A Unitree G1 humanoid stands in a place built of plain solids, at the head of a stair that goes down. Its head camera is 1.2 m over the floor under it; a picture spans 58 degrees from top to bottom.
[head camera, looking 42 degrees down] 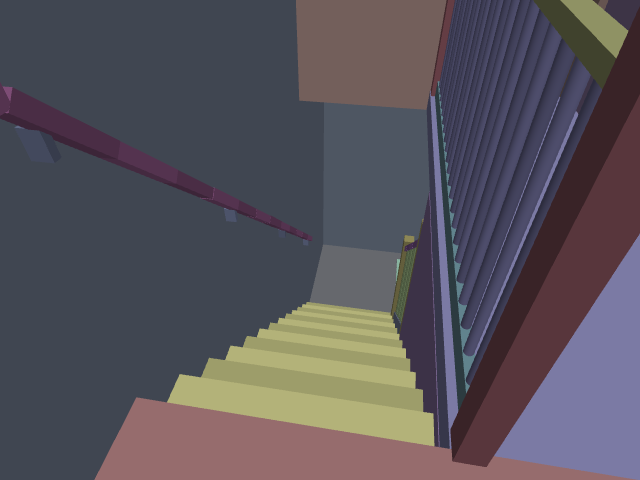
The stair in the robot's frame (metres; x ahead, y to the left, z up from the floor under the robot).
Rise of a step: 0.20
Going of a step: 0.20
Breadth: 0.90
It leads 9 degrees to the right of straight ahead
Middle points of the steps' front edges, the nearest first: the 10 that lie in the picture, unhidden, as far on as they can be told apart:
0.56 0.10 0.00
0.76 0.06 -0.20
0.96 0.03 -0.40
1.16 0.00 -0.60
1.36 -0.04 -0.80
1.55 -0.07 -1.00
1.75 -0.10 -1.21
1.95 -0.13 -1.41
2.15 -0.17 -1.61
2.35 -0.20 -1.81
